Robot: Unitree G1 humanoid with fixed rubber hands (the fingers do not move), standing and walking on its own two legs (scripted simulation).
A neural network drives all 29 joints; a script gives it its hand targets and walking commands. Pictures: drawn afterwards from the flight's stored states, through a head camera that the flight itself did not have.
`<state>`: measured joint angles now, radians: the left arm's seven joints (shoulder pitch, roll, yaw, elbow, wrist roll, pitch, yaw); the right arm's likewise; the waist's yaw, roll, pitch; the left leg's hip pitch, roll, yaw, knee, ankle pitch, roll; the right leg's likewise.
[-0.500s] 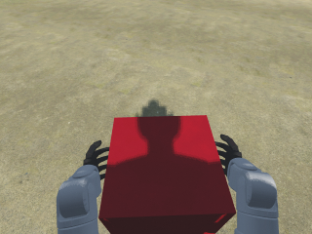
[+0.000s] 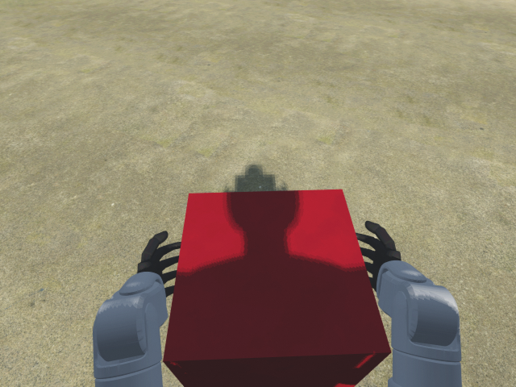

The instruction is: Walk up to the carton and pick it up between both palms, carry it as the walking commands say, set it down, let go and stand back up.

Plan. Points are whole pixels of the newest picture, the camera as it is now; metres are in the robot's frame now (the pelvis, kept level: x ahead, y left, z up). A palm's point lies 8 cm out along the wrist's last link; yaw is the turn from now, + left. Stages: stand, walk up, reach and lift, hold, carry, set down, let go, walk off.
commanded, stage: carry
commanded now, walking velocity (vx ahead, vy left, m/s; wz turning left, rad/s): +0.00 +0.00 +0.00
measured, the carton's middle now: (268, 296) +0.26 -0.01 +0.02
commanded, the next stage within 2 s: hold in 0.58 s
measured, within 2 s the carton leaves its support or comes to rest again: neither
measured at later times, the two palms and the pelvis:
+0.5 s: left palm (153, 278) +0.26 +0.16 +0.08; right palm (383, 267) +0.26 -0.17 +0.09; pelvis +0.01 +0.00 +0.00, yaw +0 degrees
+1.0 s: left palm (159, 267) +0.30 +0.17 +0.05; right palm (364, 252) +0.31 -0.16 +0.06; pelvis +0.03 +0.00 +0.01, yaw +0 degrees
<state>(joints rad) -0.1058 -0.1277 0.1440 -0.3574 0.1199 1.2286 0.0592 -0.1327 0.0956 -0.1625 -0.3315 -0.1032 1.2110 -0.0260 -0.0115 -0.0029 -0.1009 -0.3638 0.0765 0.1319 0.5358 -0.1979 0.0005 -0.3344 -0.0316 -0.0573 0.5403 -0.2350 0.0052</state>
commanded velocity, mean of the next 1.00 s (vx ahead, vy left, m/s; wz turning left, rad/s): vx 0.00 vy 0.00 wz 0.00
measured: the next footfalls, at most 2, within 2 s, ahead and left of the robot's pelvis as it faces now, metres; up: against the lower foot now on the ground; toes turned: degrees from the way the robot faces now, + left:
none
